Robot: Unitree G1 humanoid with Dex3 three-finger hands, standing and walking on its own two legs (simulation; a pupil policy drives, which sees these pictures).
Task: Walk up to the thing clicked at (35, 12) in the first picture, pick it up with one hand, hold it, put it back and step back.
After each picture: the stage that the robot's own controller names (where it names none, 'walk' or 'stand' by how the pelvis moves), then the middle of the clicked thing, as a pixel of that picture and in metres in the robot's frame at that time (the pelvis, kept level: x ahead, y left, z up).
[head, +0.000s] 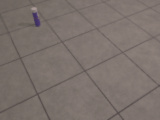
stand; (36, 17) +1.77 +0.54 -0.66
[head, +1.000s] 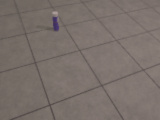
walk; (55, 21) +1.68 +0.22 -0.63
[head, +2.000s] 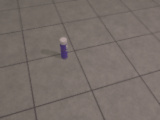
walk; (63, 48) +1.13 +0.13 -0.64
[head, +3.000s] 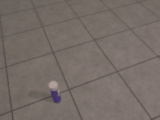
walk; (55, 92) +0.68 +0.20 -0.64
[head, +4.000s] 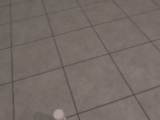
walk; out of the picture +0.43 +0.21 -0.64
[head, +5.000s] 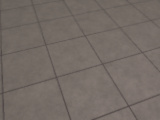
stand; out of the picture +0.37 +0.17 -0.65
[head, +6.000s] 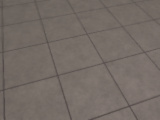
stand; out of the picture +0.37 +0.16 -0.66
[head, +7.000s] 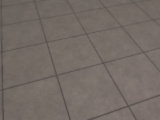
stand; out of the picture +0.37 +0.17 -0.66
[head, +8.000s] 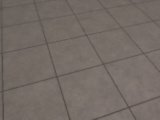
stand; out of the picture +0.36 +0.17 -0.66
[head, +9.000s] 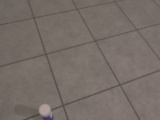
go down; (46, 114) +0.38 +0.18 -0.61
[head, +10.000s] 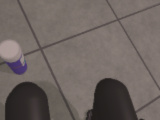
go down; (15, 60) +0.44 +0.24 -0.24
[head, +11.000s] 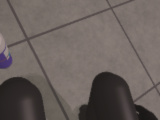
close in; out of the picture +0.42 +0.25 -0.20
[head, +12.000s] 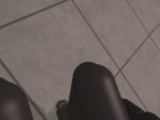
close; out of the picture +0.41 +0.28 -0.15
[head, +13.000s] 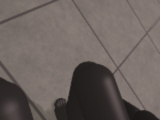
lift; out of the picture +0.41 +0.29 -0.15
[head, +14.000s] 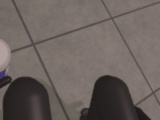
lift; out of the picture +0.34 +0.26 -0.07
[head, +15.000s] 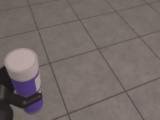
hold; (28, 86) +0.31 +0.16 +0.07
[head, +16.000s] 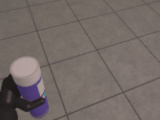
hold; (33, 92) +0.31 +0.16 +0.03
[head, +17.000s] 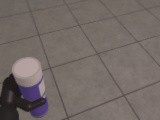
hold; (34, 92) +0.31 +0.16 +0.03
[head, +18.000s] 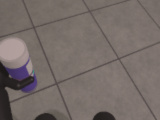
crouch; (21, 70) +0.38 +0.18 -0.02
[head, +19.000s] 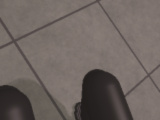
lower; out of the picture +0.47 +0.27 -0.08
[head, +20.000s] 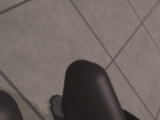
lower; out of the picture +0.44 +0.30 -0.16
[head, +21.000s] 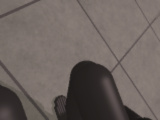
lower; out of the picture +0.42 +0.30 -0.16
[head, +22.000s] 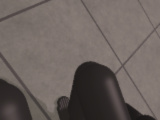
lower; out of the picture +0.41 +0.30 -0.16
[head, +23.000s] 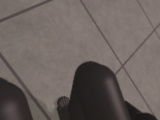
lower; out of the picture +0.40 +0.29 -0.16
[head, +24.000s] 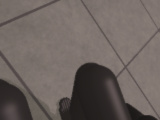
open; out of the picture +0.41 +0.27 -0.16
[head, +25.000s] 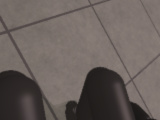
stand; out of the picture +0.41 +0.26 -0.18
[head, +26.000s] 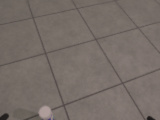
stand; (47, 117) +0.38 +0.18 -0.54
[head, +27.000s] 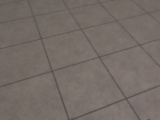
stand; out of the picture +0.38 +0.18 -0.60
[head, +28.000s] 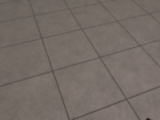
stand; out of the picture +0.37 +0.17 -0.60
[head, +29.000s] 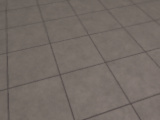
stand; out of the picture +0.40 +0.16 -0.65
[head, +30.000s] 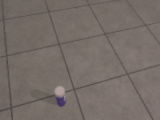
walk; (60, 97) +0.50 +0.12 -0.63
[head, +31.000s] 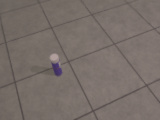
walk; (56, 65) +0.80 +0.23 -0.62
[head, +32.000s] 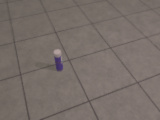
stand; (58, 60) +1.02 +0.20 -0.64
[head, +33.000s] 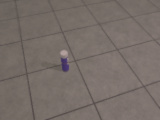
stand; (64, 61) +1.00 +0.15 -0.66
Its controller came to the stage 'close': yes
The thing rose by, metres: 0.68
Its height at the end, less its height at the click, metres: +0.00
